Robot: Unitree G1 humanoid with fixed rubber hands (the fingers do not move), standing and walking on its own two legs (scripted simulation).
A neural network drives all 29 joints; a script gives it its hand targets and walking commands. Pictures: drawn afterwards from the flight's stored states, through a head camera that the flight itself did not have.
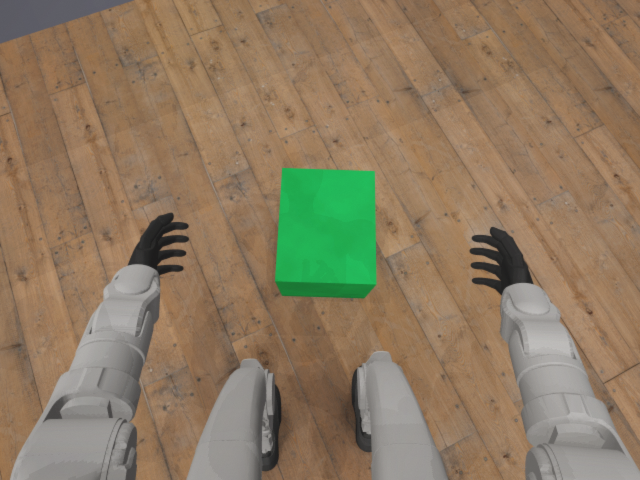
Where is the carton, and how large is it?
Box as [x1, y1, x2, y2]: [275, 168, 375, 297]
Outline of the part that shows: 282,168 275,281 282,295 364,297 375,285 374,171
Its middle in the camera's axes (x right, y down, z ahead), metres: +0.01 +0.00 +1.04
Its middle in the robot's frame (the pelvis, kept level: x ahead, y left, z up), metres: +0.55 -0.01 -0.58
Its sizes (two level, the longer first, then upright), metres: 0.288 0.233 0.221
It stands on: the floor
